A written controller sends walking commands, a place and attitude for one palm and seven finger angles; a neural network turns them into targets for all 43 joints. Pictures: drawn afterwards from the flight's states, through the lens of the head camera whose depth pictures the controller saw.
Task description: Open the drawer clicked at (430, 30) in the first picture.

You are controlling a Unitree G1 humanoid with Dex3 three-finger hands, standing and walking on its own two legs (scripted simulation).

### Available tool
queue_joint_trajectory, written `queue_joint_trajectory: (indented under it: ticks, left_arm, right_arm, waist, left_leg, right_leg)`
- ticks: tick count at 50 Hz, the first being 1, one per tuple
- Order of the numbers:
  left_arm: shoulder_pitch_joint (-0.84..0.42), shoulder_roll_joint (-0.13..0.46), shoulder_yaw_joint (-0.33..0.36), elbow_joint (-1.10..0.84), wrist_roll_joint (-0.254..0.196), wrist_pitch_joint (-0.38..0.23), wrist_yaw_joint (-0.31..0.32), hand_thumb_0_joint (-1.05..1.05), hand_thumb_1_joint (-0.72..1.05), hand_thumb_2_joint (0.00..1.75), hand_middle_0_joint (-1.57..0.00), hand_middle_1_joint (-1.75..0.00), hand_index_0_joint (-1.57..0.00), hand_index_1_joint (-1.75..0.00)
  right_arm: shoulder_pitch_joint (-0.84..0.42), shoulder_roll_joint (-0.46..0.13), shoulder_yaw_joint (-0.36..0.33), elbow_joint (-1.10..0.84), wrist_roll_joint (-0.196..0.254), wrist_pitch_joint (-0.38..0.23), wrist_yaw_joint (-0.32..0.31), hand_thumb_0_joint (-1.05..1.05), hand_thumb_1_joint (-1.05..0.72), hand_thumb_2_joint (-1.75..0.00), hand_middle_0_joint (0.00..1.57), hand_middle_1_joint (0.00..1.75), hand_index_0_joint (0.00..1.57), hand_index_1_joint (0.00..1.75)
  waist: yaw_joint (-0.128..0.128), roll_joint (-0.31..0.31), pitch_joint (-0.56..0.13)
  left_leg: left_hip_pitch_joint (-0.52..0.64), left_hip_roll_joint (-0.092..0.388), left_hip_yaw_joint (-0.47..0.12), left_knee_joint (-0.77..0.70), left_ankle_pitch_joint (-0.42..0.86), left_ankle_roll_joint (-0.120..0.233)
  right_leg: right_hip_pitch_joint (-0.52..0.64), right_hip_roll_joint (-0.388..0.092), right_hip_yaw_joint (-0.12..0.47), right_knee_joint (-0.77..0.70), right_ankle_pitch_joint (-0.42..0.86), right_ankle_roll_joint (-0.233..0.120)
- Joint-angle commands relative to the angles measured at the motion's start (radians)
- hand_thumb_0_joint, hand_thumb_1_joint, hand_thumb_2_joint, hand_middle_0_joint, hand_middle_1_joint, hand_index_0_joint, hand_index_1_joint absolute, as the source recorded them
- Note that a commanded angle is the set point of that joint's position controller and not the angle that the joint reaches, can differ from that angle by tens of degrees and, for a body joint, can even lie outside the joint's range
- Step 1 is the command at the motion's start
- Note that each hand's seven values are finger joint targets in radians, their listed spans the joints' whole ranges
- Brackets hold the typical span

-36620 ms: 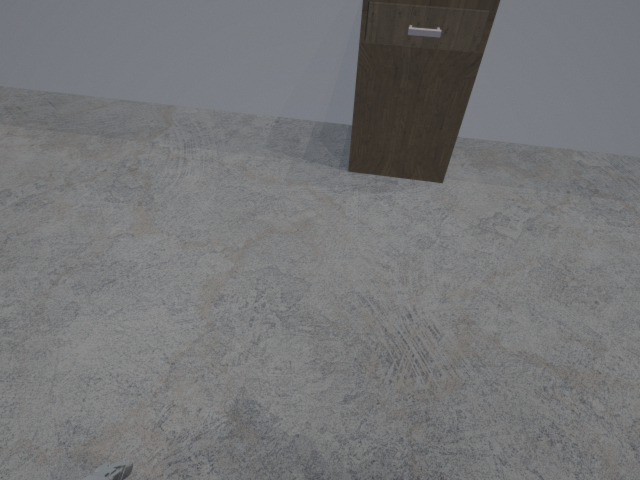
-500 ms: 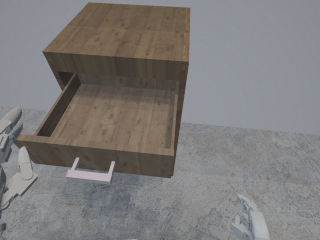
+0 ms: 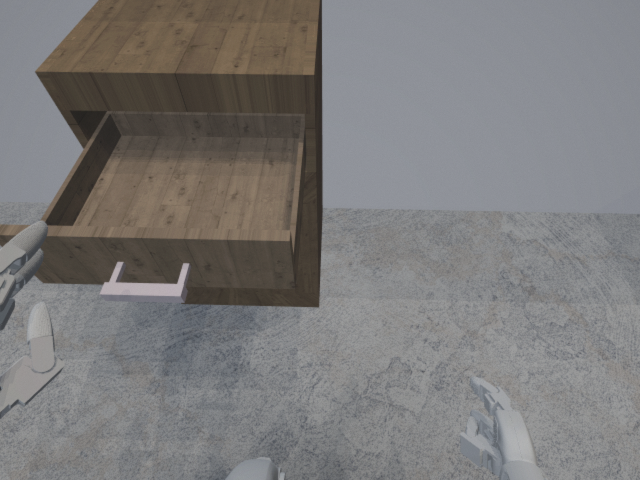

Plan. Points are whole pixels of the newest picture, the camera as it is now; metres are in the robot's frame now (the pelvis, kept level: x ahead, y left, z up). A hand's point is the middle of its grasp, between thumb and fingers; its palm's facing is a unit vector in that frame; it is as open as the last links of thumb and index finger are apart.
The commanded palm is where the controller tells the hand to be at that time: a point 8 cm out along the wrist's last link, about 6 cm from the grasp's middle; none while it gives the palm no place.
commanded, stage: stop stepping back and stand still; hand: left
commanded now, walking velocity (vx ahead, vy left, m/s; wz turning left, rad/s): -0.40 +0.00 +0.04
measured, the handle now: (148, 280) +0.40 +0.28 -0.05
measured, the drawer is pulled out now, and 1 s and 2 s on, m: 0.30 0.30 0.30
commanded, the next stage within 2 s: let the arm hang, fingers relaxed in 1.02 s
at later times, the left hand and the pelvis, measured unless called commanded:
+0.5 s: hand out of the picture +0.06 +0.23 +0.17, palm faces +0.47 -0.79 -0.39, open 7.4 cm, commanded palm -0.01 +0.27 +0.17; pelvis -0.12 -0.01 -0.01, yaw +4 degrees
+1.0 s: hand out of the picture +0.01 +0.20 +0.15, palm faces +0.41 -0.82 -0.41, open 7.4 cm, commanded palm -0.06 +0.24 +0.17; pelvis -0.17 -0.04 +0.00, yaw +4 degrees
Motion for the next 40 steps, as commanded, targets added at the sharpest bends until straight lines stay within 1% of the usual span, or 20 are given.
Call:
queue_joint_trajectory:
  ticks: [1,4,6,9,11,12,16,18,20,22,23,27,28,29,30,31,33,35,38,40]
  left_arm:
    - [0.025,0.117,0.135,-0.123,0.006,-0.026,0.067,0.0,0.9,0.9,-0.2,-0.3,-0.2,-0.3]
    - [-0.019,0.113,0.086,-0.184,0.013,-0.016,0.083,0.0,0.9,0.9,-0.2,-0.3,-0.2,-0.3]
    - [0.005,0.117,0.088,-0.235,0.014,-0.009,0.095,0.0,0.9,0.9,-0.2,-0.3,-0.2,-0.3]
    - [0.009,0.158,0.117,-0.314,0.015,-0.015,0.099,0.0,0.9,0.9,-0.2,-0.3,-0.2,-0.3]
    - [-0.003,0.169,0.142,-0.345,0.011,-0.026,0.1,0.0,0.9,0.9,-0.2,-0.3,-0.2,-0.3]
    - [-0.013,0.163,0.147,-0.331,0.017,-0.021,0.103,0.0,0.9,0.9,-0.2,-0.3,-0.2,-0.3]
    - [-0.062,0.109,0.097,-0.207,0.015,-0.017,0.095,0.0,0.9,0.9,-0.2,-0.3,-0.2,-0.3]
    - [-0.11,0.098,0.074,-0.129,0.022,-0.01,0.088,0.0,0.9,0.9,-0.2,-0.3,-0.2,-0.3]
    - [-0.159,0.084,0.039,-0.092,0.023,0.001,0.076,0.0,0.9,0.9,-0.2,-0.3,-0.2,-0.3]
    - [-0.203,0.091,0.032,-0.062,0.02,0.006,0.063,0.0,0.9,0.9,-0.2,-0.3,-0.2,-0.3]
    - [-0.227,0.113,0.052,-0.066,0.022,0.003,0.06,0.0,0.9,0.9,-0.2,-0.3,-0.2,-0.3]
    - [-0.158,0.101,0.053,-0.136,0.034,0.0,0.079,0.0,0.9,0.9,-0.2,-0.3,-0.2,-0.3]
    - [-0.151,0.1,0.054,-0.183,0.033,-0.01,0.082,0.0,0.9,0.9,-0.2,-0.3,-0.2,-0.3]
    - [-0.143,0.117,0.076,-0.247,0.034,-0.027,0.085,0.0,0.9,0.9,-0.2,-0.3,-0.2,-0.3]
    - [-0.146,0.141,0.101,-0.294,0.058,-0.027,0.092,0.0,0.9,0.9,-0.2,-0.3,-0.2,-0.3]
    - [-0.146,0.162,0.124,-0.279,0.057,-0.023,0.086,0.0,0.9,0.9,-0.2,-0.3,-0.2,-0.3]
    - [-0.043,0.121,0.102,-0.238,0.045,-0.014,0.069,0.0,0.9,0.9,-0.2,-0.3,-0.2,-0.3]
    - [-0.054,0.112,0.09,-0.239,0.036,-0.017,0.077,0.0,0.9,0.9,-0.2,-0.3,-0.2,-0.3]
    - [-0.09,0.102,0.082,-0.14,0.026,-0.017,0.076,0.0,0.9,0.9,-0.2,-0.3,-0.2,-0.3]
    - [-0.151,0.107,0.074,-0.097,0.032,-0.016,0.063,0.0,0.9,0.9,-0.2,-0.3,-0.2,-0.3]
  right_arm:
    - [-0.135,-0.066,-0.007,-0.176,-0.012,-0.019,-0.038,0.0,-0.9,-0.9,0.2,0.3,0.2,0.3]
    - [-0.098,-0.091,-0.012,-0.159,-0.019,-0.018,-0.049,0.0,-0.9,-0.9,0.2,0.3,0.2,0.3]
    - [-0.02,-0.118,-0.029,-0.17,-0.021,-0.019,-0.041,0.0,-0.9,-0.9,0.2,0.3,0.2,0.3]
    - [-0.02,-0.154,-0.061,-0.203,-0.006,-0.055,-0.033,0.0,-0.9,-0.9,0.2,0.3,0.2,0.3]
    - [-0.043,-0.119,-0.035,-0.209,-0.009,-0.08,-0.024,0.0,-0.9,-0.9,0.2,0.3,0.2,0.3]
    - [-0.041,-0.118,-0.026,-0.203,-0.016,-0.087,-0.021,0.0,-0.9,-0.9,0.2,0.3,0.2,0.3]
    - [-0.002,-0.143,-0.033,-0.17,-0.009,-0.102,-0.014,0.0,-0.9,-0.9,0.2,0.3,0.2,0.3]
    - [-0.007,-0.15,-0.036,-0.161,-0.015,-0.1,-0.017,0.0,-0.9,-0.9,0.2,0.3,0.2,0.3]
    - [0.0,-0.151,-0.035,-0.154,-0.014,-0.089,-0.021,0.0,-0.9,-0.9,0.2,0.3,0.2,0.3]
    - [0.016,-0.148,-0.04,-0.119,-0.018,-0.073,-0.011,0.0,-0.9,-0.9,0.2,0.3,0.2,0.3]
    - [0.018,-0.143,-0.034,-0.109,-0.025,-0.067,-0.007,0.0,-0.9,-0.9,0.2,0.3,0.2,0.3]
    - [0.01,-0.123,-0.002,-0.14,-0.03,-0.071,-0.022,0.0,-0.9,-0.9,0.2,0.3,0.2,0.3]
    - [0.018,-0.134,-0.004,-0.148,-0.038,-0.08,-0.025,0.0,-0.9,-0.9,0.2,0.3,0.2,0.3]
    - [0.014,-0.156,-0.019,-0.166,-0.042,-0.093,-0.024,0.0,-0.9,-0.9,0.2,0.3,0.2,0.3]
    - [0.009,-0.138,-0.029,-0.174,-0.049,-0.106,-0.016,0.0,-0.9,-0.9,0.2,0.3,0.2,0.3]
    - [0.003,-0.1,-0.027,-0.162,-0.04,-0.114,-0.008,0.0,-0.9,-0.9,0.2,0.3,0.2,0.3]
    - [0.003,-0.121,-0.032,-0.148,-0.025,-0.114,0.01,0.0,-0.9,-0.9,0.2,0.3,0.2,0.3]
    - [-0.018,-0.123,-0.026,-0.144,-0.024,-0.125,0.004,0.0,-0.9,-0.9,0.2,0.3,0.2,0.3]
    - [0.01,-0.134,-0.021,-0.128,-0.026,-0.112,-0.014,0.0,-0.9,-0.9,0.2,0.3,0.2,0.3]
    - [0.003,-0.147,-0.029,-0.124,-0.021,-0.1,-0.021,0.0,-0.9,-0.9,0.2,0.3,0.2,0.3]
  waist:
    - [0.021,-0.131,-0.165]
    - [0.008,-0.108,-0.177]
    - [0.002,-0.056,-0.235]
    - [0.032,0.148,-0.23]
    - [0.027,0.279,-0.187]
    - [0.027,0.287,-0.135]
    - [0.009,0.119,-0.058]
    - [0.006,0.066,0.007]
    - [-0.002,-0.088,0.058]
    - [-0.01,-0.216,-0.007]
    - [-0.012,-0.241,-0.045]
    - [-0.005,-0.015,-0.06]
    - [-0.007,0.076,-0.04]
    - [-0.005,0.261,-0.034]
    - [0.001,0.316,-0.058]
    - [0.002,0.227,-0.056]
    - [0.02,0.178,-0.02]
    - [0.034,0.218,0.017]
    - [0.028,0.228,0.003]
    - [0.026,0.112,-0.012]
  left_leg:
    - [0.043,0.023,0.006,-0.201,-0.067,0.005]
    - [0.135,0.013,0.041,-0.486,0.035,0.028]
    - [0.285,0.029,0.053,-0.651,0.23,0.056]
    - [0.322,0.234,-0.127,-0.71,0.339,0.128]
    - [0.187,0.231,-0.131,-0.734,0.242,0.131]
    - [0.095,0.227,-0.124,-0.772,0.123,0.122]
    - [0.014,0.142,-0.062,-0.703,-0.106,0.11]
    - [0.03,0.085,-0.03,-0.611,-0.208,0.107]
    - [0.132,0.004,0.023,-0.361,-0.117,0.089]
    - [0.233,-0.023,0.063,-0.12,-0.006,0.082]
    - [0.258,-0.011,0.052,-0.109,0.02,0.082]
    - [0.34,0.003,0.054,-0.525,-0.08,0.1]
    - [0.29,0.061,-0.064,-0.681,-0.204,0.13]
    - [0.273,0.223,-0.311,-0.865,-0.327,0.186]
    - [0.14,0.339,-0.4,-0.903,-0.277,0.256]
    - [0.095,0.336,-0.374,-0.876,-0.194,0.276]
    - [0.109,0.313,-0.274,-0.844,-0.183,0.26]
    - [0.066,0.27,-0.192,-0.824,-0.163,0.222]
    - [0.021,0.228,-0.121,-0.78,-0.163,0.162]
    - [-0.008,0.155,-0.052,-0.599,-0.131,0.13]
  right_leg:
    - [0.171,-0.244,0.16,-0.09,0.72,-0.057]
    - [0.214,-0.227,0.169,-0.094,0.663,-0.024]
    - [0.212,-0.198,0.145,-0.091,0.411,0.02]
    - [0.126,-0.072,0.081,0.018,0.08,0.082]
    - [0.138,-0.054,0.043,0.06,-0.051,0.077]
    - [0.173,-0.04,0.029,0.09,-0.078,0.073]
    - [0.214,-0.037,0.076,-0.017,-0.102,0.077]
    - [0.069,-0.055,0.154,-0.13,-0.359,0.056]
    - [-0.154,-0.15,0.318,-0.297,-0.54,0.004]
    - [-0.232,-0.263,0.402,-0.363,-0.507,-0.029]
    - [-0.232,-0.26,0.347,-0.341,-0.458,-0.028]
    - [-0.229,-0.159,0.193,-0.217,-0.506,-0.009]
    - [-0.202,-0.087,0.163,-0.082,-0.466,0.011]
    - [-0.198,0.034,0.071,0.214,-0.299,0.052]
    - [-0.153,0.089,0.014,0.584,-0.206,0.084]
    - [-0.17,0.052,0.066,0.741,-0.159,0.083]
    - [-0.239,0.012,0.091,0.759,-0.11,0.08]
    - [-0.165,-0.021,0.052,0.557,-0.125,0.066]
    - [0.087,0.023,-0.057,0.172,-0.231,0.045]
    - [0.219,0.005,-0.054,-0.071,-0.187,0.042]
